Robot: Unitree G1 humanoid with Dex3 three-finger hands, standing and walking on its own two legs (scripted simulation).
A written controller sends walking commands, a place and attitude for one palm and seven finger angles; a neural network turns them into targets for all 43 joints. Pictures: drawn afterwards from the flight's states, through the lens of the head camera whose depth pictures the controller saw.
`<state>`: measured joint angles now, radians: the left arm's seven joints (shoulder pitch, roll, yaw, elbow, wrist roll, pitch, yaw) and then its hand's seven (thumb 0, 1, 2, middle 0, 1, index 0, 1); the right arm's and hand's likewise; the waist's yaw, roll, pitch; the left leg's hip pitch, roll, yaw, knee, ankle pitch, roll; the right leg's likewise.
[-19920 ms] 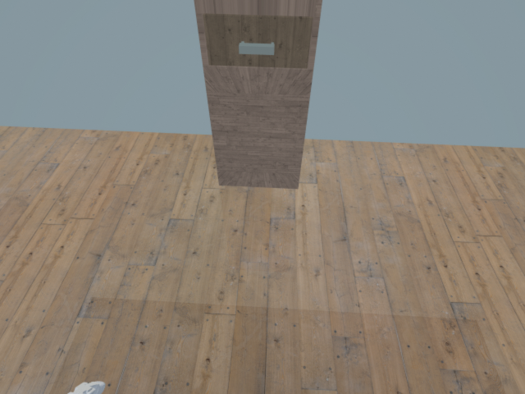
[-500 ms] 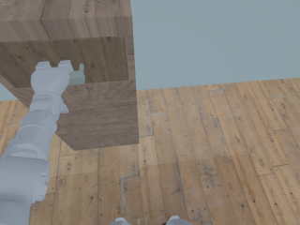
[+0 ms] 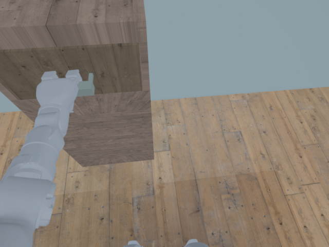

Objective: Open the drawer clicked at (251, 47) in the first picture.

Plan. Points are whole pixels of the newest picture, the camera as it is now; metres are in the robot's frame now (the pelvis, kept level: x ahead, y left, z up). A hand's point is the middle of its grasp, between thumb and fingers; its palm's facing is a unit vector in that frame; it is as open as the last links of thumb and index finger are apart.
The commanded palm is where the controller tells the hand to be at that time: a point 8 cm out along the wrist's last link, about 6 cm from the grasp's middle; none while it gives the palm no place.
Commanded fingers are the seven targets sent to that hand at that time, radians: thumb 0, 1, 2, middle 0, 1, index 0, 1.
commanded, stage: pull the drawer open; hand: left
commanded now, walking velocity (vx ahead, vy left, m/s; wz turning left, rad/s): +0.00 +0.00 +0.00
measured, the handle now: (69, 83) +0.54 +0.24 +0.03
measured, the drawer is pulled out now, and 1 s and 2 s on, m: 0.00 0.06 0.22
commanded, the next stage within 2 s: none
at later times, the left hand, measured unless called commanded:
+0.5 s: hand (65, 118) +0.43 +0.24 +0.01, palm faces -0.04 -0.02 -1.00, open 6.6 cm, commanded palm +0.42 +0.23 +0.07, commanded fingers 0.00 0.90 0.90 -0.40 -1.35 -0.40 -1.35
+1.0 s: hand (65, 123) +0.42 +0.24 +0.01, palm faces -0.05 -0.02 -1.00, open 6.6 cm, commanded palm +0.37 +0.23 +0.07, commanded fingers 0.00 0.90 0.90 -0.40 -1.35 -0.40 -1.35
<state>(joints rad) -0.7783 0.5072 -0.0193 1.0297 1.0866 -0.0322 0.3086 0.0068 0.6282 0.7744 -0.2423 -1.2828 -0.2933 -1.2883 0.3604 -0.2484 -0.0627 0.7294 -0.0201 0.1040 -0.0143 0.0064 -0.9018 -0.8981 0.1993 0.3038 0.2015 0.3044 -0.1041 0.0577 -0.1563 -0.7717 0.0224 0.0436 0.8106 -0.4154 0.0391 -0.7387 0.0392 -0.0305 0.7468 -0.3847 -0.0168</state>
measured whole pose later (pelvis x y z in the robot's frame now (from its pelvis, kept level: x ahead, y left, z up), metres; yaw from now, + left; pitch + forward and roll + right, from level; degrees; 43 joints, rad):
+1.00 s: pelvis -0.01 +0.00 +0.01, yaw -1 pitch +18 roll -1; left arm -0.57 0.48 0.00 0.87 1.06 -0.02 0.34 0.02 0.64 0.78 -0.25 -1.29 -0.29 -1.31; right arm 0.36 -0.25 -0.07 0.72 0.00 0.11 -0.03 0.01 -0.90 -0.90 0.20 0.30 0.20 0.30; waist -0.08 0.06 -0.15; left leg -0.70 0.03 0.07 0.77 -0.39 0.04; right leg -0.69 0.05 0.00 0.73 -0.36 -0.02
